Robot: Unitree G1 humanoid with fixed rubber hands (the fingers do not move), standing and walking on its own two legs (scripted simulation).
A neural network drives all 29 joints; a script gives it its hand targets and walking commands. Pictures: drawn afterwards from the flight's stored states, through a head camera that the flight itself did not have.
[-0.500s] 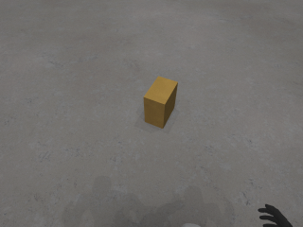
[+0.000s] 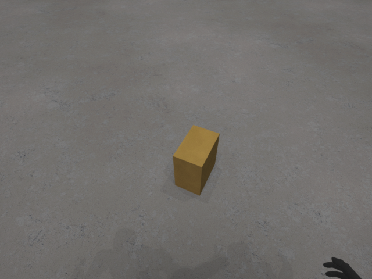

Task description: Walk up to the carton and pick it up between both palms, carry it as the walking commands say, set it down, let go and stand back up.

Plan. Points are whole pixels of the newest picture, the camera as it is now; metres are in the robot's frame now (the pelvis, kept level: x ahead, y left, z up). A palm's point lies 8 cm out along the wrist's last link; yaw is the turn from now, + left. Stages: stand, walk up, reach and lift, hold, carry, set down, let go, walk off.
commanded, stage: walk up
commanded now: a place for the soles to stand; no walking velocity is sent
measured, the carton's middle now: (196, 160) +0.85 -0.02 -0.60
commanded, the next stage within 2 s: none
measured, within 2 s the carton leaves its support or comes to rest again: neither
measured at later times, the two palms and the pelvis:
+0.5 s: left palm (47, 231) +0.25 +0.35 -0.07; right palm (347, 240) +0.24 -0.35 -0.07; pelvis +0.17 +0.00 +0.00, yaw -2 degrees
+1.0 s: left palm (99, 159) +0.46 +0.29 -0.07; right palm (326, 186) +0.39 -0.37 -0.09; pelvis +0.33 -0.04 +0.00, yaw -3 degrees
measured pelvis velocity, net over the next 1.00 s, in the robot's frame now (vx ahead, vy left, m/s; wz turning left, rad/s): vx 0.33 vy -0.04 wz -0.05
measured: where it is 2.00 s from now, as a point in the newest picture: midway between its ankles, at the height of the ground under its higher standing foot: (202, 253)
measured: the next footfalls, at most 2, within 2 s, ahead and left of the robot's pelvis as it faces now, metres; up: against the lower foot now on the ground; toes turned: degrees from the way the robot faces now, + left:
right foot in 0.18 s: +0.20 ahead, -0.15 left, +0.00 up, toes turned -6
left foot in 0.48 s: +0.29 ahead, +0.11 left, +0.00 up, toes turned +2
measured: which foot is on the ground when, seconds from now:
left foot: down 0.00-0.20, up 0.22-0.46, down 0.48-0.84, up 0.86-1.00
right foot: up 0.00-0.16, down 0.18-0.48, up 0.50-0.80, down 0.82-1.00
